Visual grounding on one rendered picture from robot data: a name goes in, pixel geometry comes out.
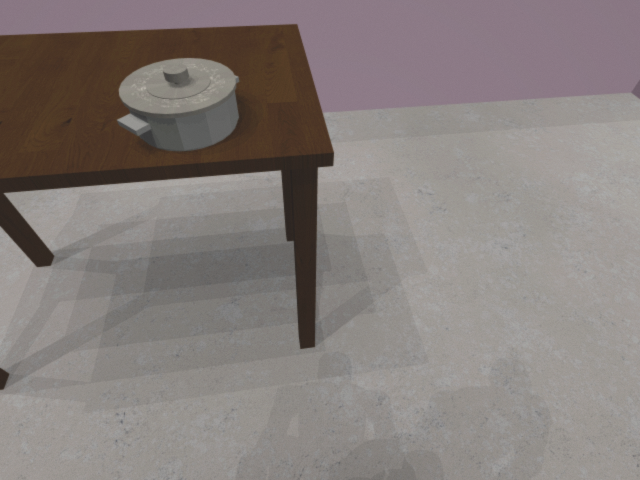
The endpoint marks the table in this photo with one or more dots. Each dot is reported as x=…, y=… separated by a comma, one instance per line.
x=59, y=106

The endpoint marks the knob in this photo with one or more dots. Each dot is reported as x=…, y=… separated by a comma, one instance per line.
x=175, y=72

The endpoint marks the lid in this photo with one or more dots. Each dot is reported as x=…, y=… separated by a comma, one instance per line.
x=146, y=92

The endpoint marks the pot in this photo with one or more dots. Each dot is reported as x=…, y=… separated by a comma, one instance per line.
x=186, y=133

